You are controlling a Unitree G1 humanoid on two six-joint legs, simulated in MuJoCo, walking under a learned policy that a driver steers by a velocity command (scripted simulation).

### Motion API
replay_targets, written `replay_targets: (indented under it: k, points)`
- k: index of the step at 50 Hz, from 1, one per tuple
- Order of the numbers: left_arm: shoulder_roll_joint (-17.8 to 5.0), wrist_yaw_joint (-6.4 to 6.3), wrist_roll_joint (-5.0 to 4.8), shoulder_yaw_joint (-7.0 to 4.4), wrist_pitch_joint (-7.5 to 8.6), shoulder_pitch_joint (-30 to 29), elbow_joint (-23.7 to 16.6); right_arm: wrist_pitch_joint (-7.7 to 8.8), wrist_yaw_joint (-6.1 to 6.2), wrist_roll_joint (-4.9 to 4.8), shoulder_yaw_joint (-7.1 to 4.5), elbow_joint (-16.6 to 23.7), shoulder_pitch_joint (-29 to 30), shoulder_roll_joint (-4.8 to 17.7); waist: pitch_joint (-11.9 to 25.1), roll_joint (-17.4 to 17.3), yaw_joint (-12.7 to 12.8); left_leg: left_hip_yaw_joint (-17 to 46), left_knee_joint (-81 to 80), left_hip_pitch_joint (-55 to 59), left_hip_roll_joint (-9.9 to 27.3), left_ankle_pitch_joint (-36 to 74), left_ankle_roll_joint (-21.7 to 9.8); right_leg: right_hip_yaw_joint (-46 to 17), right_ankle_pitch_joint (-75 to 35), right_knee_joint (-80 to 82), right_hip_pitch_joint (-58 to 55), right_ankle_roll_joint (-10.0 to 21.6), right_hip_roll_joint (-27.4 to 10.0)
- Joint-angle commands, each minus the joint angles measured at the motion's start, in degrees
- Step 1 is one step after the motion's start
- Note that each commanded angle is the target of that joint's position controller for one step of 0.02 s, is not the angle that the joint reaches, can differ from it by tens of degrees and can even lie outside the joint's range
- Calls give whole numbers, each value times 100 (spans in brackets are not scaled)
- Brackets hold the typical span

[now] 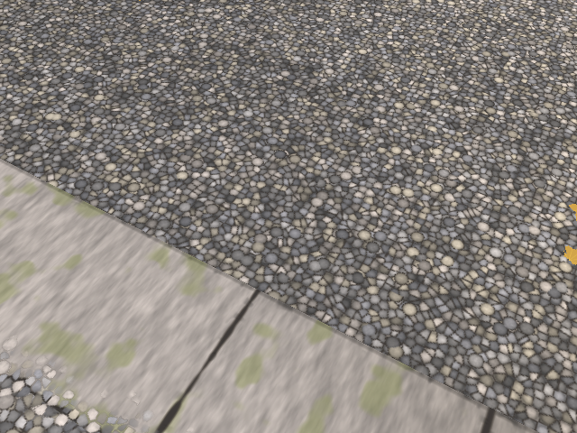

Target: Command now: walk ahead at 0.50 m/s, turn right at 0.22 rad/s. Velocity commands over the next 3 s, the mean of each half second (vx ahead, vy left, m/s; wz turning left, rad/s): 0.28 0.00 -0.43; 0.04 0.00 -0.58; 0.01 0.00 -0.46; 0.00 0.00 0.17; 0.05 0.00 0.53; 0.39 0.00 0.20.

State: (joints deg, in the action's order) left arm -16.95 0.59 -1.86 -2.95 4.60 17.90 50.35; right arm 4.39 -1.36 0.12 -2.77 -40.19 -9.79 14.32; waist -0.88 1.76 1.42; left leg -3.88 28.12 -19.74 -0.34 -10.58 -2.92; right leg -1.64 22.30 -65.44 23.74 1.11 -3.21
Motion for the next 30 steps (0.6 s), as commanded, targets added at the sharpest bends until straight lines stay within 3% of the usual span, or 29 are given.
replay_targets:
  k: [1,4,6,9,11,14,16,17,18,19,20,21,22,23,24,26,28,30]
  points:
    - [-454,-29,9,-152,-59,5,-383,162,-7,44,-193,90,-302,534,305,-832,-127,1518,-1785,1296,1520,516,-904,-392,-691,-121,1304,-19,-506]
    - [-277,-49,15,-151,-193,-139,-447,269,46,98,-256,-106,-345,642,68,-583,-45,843,-2033,1121,1510,1243,-905,-533,-1254,176,1533,-122,-461]
    - [-237,-50,74,-159,-198,-351,-547,258,118,128,-264,-205,-328,680,-86,-520,-25,322,-1931,1142,1440,2432,-829,-540,-1724,745,1633,-199,-333]
    - [-57,62,160,-85,-165,-862,-766,171,245,85,-285,-237,-206,829,-139,-547,-150,-462,-1756,968,1188,3092,-607,3,-2653,2029,1096,-189,-193]
    - [17,159,179,-51,-176,-1227,-973,97,315,38,-310,-331,-407,938,-94,-516,-320,-561,-1570,1224,1301,3286,-596,212,-2825,2498,980,-151,-117]
    - [-168,285,173,-119,-221,-1340,-1223,-65,367,-79,-372,-392,-452,1099,27,-619,-308,-545,-1045,1863,1556,3594,-525,326,-2193,2847,1020,33,-21]
    - [-378,340,196,-216,-232,-1049,-1276,-173,425,-160,-423,-336,-289,1212,235,-722,-108,-554,-329,2063,1600,4399,-405,539,-1567,2986,645,229,218]
    - [-530,342,185,-301,-221,-601,-1198,-226,451,-185,-430,-301,-199,1216,454,-668,121,-617,376,2041,1478,4580,-283,642,-1584,3292,117,364,415]
    - [-802,270,201,-436,-196,-5,-1062,-247,448,-187,-390,-285,-237,1109,783,-373,406,-756,1499,1758,1120,4055,-28,603,-2405,3891,-807,555,611]
    - [-1406,110,223,-578,-214,265,-1113,-200,408,51,-266,-168,-546,797,1275,679,353,-778,3268,349,659,1316,377,-893,-5194,3691,-2294,1004,-483]
    - [-1709,71,314,-568,-218,-105,-1365,-140,301,173,-111,-4,-1148,408,2152,1504,-224,55,5286,-1538,-509,-3079,729,-3562,-6222,3810,-3841,2466,-1923]
    - [-1294,111,258,-478,-260,-127,-1510,-88,199,43,-202,-105,-855,894,2622,533,222,1095,5543,-1683,-192,-2781,606,-3346,-5193,4145,-3628,2370,-1758]
    - [-1017,111,212,-398,-263,-467,-1585,-112,192,-112,-217,52,-367,958,1963,275,168,1017,5354,-1912,-12,-2299,503,-2670,-4316,4251,-3041,2062,-1481]
    - [-816,89,119,-350,-297,-711,-1570,-172,264,-53,-216,13,-220,875,1280,-225,-9,935,4814,-1958,203,-1924,514,-2181,-3602,4410,-2237,1706,-1151]
    - [-661,43,84,-301,-335,-896,-1605,-264,346,29,-252,10,-152,940,986,-136,-121,933,4341,-1761,338,-1674,529,-1964,-3074,4549,-1593,1529,-967]
    - [-746,5,211,-331,-391,-1040,-1695,-388,374,59,-260,30,-260,857,803,213,-310,827,3819,-1189,234,-1360,555,-1807,-2697,4767,-773,1416,-646]
    - [-862,-63,240,-380,-402,-988,-1724,-400,411,64,-221,10,-298,714,891,334,-309,808,3262,-1068,139,-1249,641,-1720,-2876,4748,-677,1411,-555]
    - [-937,-147,194,-413,-447,-929,-1747,-410,438,64,-197,30,-171,670,1026,347,-235,886,2830,-1071,102,-1037,725,-1808,-2461,4700,-756,1356,-526]
